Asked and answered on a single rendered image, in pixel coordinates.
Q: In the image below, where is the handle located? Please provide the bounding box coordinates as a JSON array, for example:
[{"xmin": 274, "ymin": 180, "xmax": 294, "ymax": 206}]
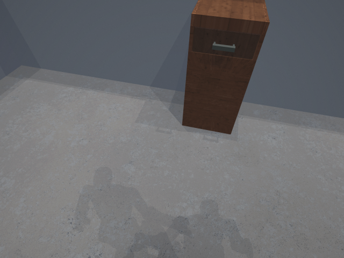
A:
[{"xmin": 212, "ymin": 42, "xmax": 235, "ymax": 52}]

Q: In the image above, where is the drawer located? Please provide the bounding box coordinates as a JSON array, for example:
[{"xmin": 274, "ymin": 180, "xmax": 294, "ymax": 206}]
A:
[{"xmin": 192, "ymin": 27, "xmax": 260, "ymax": 59}]

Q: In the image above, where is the cabinet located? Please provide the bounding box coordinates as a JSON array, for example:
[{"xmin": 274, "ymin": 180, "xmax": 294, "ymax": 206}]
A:
[{"xmin": 182, "ymin": 0, "xmax": 270, "ymax": 134}]

